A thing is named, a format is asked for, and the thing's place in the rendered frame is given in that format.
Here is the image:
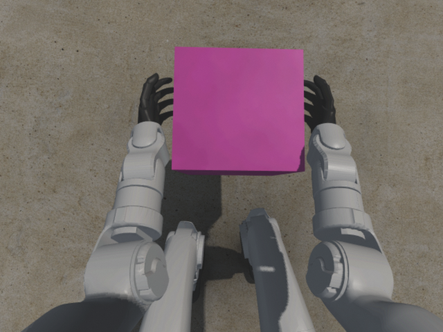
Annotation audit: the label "left robot forearm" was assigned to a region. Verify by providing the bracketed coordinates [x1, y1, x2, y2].
[84, 121, 170, 274]

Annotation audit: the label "robot right upper arm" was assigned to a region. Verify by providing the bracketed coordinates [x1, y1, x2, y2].
[306, 239, 443, 332]

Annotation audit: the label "robot right hand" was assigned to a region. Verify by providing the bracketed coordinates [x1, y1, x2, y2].
[304, 75, 336, 133]

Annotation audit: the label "carton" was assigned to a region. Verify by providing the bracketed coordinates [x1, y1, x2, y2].
[172, 46, 305, 176]

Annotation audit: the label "robot left hand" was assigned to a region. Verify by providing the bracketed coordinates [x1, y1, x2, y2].
[138, 73, 174, 125]

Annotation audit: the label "right robot shin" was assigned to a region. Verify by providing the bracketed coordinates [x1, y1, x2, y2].
[245, 207, 281, 266]

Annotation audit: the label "robot left foot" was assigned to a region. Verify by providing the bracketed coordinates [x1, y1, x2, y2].
[192, 246, 205, 304]

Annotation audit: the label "robot left upper arm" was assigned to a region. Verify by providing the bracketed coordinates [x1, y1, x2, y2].
[21, 239, 169, 332]

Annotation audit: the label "right robot forearm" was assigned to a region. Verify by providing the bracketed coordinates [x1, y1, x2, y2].
[307, 123, 394, 291]

